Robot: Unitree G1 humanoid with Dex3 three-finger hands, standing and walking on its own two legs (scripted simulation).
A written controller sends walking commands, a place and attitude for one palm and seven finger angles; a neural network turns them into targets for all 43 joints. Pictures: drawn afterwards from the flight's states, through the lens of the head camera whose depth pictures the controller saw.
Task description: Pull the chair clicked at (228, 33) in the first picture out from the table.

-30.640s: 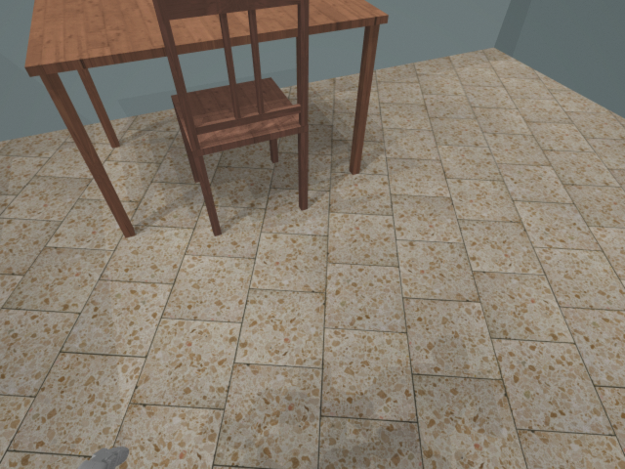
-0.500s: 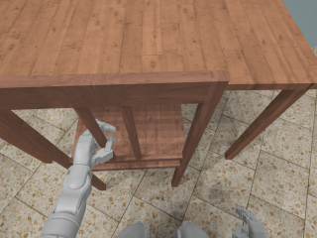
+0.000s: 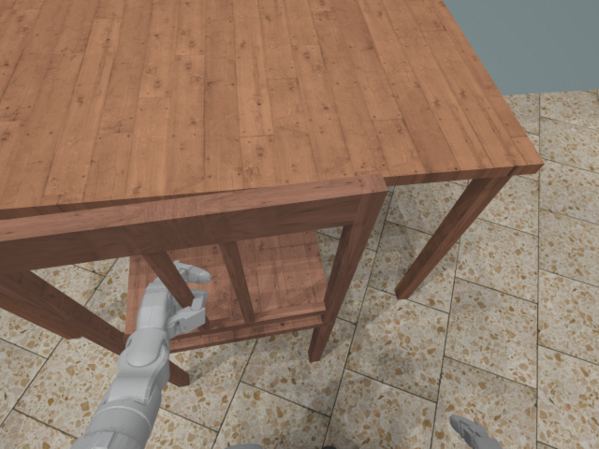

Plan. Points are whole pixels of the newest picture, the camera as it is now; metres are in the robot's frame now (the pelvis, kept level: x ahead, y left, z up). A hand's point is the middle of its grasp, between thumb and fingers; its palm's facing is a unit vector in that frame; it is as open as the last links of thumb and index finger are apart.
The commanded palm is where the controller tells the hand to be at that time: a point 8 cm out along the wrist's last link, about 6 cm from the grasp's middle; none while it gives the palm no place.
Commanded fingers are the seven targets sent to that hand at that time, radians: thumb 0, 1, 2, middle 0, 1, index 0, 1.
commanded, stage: step backward, pulling the chair out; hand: left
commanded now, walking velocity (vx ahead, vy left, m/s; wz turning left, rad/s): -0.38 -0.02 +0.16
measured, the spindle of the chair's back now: (183, 295) +0.33 +0.18 -0.07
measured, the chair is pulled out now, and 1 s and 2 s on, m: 0.04 0.14 0.20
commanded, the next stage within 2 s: none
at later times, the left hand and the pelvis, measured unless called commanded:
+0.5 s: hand (210, 356) +0.24 +0.13 -0.08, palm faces +0.12 -0.98 -0.15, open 5.2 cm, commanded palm +0.21 +0.18 -0.08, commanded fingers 0.00 0.90 0.90 -0.50 -1.45 -0.50 -1.45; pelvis -0.06 -0.03 -0.01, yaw +3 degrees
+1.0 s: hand (211, 383) +0.20 +0.13 -0.08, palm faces +0.11 -0.98 -0.18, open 5.2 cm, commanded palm +0.18 +0.17 -0.07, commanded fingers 0.00 0.90 0.90 -0.50 -1.45 -0.50 -1.45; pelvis -0.09 -0.04 -0.01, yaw +3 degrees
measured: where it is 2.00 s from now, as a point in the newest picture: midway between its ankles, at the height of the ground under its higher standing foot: outside the picture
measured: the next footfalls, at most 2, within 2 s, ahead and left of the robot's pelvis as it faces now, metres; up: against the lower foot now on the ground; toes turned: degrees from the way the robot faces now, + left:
left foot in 1.14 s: -0.10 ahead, +0.13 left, +0.00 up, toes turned +1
right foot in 1.50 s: -0.06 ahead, -0.13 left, +0.00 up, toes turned +2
